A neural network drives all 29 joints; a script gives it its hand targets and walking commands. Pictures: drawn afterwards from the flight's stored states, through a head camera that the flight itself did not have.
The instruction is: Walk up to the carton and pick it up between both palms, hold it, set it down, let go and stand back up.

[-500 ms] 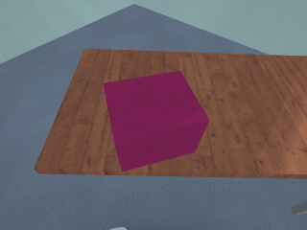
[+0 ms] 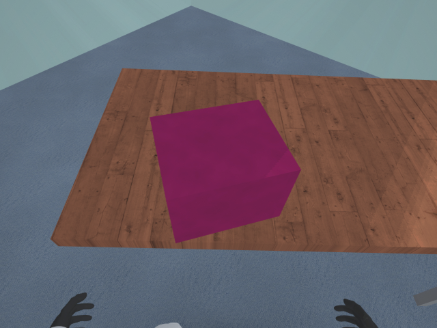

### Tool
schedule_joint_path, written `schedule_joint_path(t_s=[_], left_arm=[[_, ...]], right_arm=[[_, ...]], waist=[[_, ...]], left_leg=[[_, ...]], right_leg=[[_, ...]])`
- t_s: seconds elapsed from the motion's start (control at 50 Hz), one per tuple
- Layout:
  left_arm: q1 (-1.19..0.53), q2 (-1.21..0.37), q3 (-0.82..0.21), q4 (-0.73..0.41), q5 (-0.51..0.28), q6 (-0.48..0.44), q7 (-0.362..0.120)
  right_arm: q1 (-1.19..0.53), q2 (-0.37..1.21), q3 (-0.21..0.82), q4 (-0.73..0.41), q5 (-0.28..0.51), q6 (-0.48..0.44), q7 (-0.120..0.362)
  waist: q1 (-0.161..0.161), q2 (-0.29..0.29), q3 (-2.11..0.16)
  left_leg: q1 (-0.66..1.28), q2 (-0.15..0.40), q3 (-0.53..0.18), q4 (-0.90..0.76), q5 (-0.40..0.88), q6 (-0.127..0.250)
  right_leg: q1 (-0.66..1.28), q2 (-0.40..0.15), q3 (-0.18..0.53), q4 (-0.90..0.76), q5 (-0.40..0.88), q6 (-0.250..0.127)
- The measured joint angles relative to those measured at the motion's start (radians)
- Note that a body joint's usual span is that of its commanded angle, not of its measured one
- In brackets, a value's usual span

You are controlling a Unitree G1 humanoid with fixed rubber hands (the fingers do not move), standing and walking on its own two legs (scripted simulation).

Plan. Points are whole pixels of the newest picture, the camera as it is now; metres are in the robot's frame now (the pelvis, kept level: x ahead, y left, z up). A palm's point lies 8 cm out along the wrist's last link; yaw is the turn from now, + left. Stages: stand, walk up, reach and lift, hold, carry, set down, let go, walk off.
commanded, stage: reach and lift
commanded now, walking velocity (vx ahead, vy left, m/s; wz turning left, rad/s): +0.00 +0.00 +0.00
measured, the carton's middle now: (218, 169) +0.41 +0.01 +0.05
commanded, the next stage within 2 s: none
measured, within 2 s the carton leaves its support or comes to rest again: neither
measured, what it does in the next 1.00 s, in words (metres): stands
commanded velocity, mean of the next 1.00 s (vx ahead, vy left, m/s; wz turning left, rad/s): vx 0.00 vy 0.00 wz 0.00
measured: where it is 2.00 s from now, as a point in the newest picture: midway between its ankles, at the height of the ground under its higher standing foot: outside the picture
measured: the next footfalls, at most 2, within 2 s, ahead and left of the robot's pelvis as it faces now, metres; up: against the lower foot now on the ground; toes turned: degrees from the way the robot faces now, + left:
none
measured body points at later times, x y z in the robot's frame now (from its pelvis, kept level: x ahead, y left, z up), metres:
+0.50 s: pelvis -0.03 -0.03 +0.02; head +0.02 -0.03 +0.46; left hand +0.16 +0.26 -0.05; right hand +0.14 -0.30 -0.06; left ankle +0.04 +0.12 -0.71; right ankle +0.01 -0.13 -0.71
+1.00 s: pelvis -0.04 +0.01 +0.02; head -0.04 +0.02 +0.47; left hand +0.19 +0.23 +0.00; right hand +0.14 -0.28 +0.00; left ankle +0.04 +0.12 -0.71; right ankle -0.03 -0.10 -0.72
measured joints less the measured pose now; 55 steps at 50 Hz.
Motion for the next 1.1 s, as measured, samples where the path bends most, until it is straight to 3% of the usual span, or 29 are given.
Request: schedule_joint_path(t_s=[0.12, 0.32, 0.56, 0.74, 0.86, 0.94, 1.0, 1.1], left_arm=[[-0.030, 0.000, 0.008, -0.172, 0.000, 0.048, 0.000], [-0.016, -0.004, 0.035, -0.223, 0.000, -0.002, 0.000], [0.065, -0.005, 0.046, -0.266, 0.000, -0.118, 0.007], [0.076, -0.043, -0.009, -0.410, 0.000, -0.067, 0.024], [0.076, -0.069, -0.047, -0.508, 0.000, -0.033, 0.076], [0.077, -0.091, -0.054, -0.485, 0.000, -0.052, 0.111], [0.079, -0.101, -0.055, -0.512, 0.000, -0.074, 0.122], [0.092, -0.128, -0.048, -0.582, 0.000, -0.105, 0.124]], right_arm=[[-0.007, 0.004, -0.001, -0.070, 0.056, -0.004, 0.013], [0.036, -0.019, 0.000, -0.223, 0.141, -0.006, 0.029], [0.184, 0.000, 0.000, -0.464, 0.155, -0.007, 0.029], [0.229, -0.001, 0.000, -0.649, 0.222, 0.088, 0.031], [0.227, -0.036, 0.000, -0.684, 0.245, 0.135, 0.097], [0.215, -0.072, -0.001, -0.650, 0.272, 0.139, 0.156], [0.209, -0.106, -0.001, -0.645, 0.302, 0.136, 0.164], [0.222, -0.101, 0.000, -0.706, 0.345, 0.128, 0.164]], waist=[[0.000, 0.000, 0.000], [0.000, -0.001, -0.003], [0.000, -0.003, -0.006], [0.000, -0.013, -0.048], [0.000, -0.015, -0.065], [0.000, -0.009, -0.083], [0.000, -0.013, -0.085], [0.000, -0.015, -0.090]], left_leg=[[0.002, 0.013, 0.000, 0.000, 0.000, -0.009], [0.012, 0.033, 0.000, -0.110, 0.075, -0.027], [0.033, 0.027, 0.000, -0.212, 0.166, -0.029], [0.036, -0.012, 0.000, -0.214, 0.151, -0.029], [0.038, -0.038, 0.000, -0.215, 0.147, -0.018], [0.038, -0.014, 0.000, -0.215, 0.113, -0.006], [0.038, -0.009, 0.003, -0.215, 0.179, -0.006], [0.045, -0.003, 0.003, -0.223, 0.170, -0.006]], right_leg=[[-0.001, 0.012, 0.000, -0.001, 0.004, 0.000], [-0.001, 0.032, 0.000, -0.099, 0.079, 0.003], [0.000, 0.026, 0.000, -0.156, 0.144, 0.003], [0.000, -0.013, 0.000, -0.156, 0.149, 0.002], [0.002, -0.038, 0.000, -0.160, 0.150, 0.003], [0.033, 0.019, -0.001, -0.165, 0.166, 0.003], [0.070, 0.030, 0.000, -0.200, 0.111, 0.003], [0.070, 0.037, 0.000, -0.202, 0.126, 0.003]])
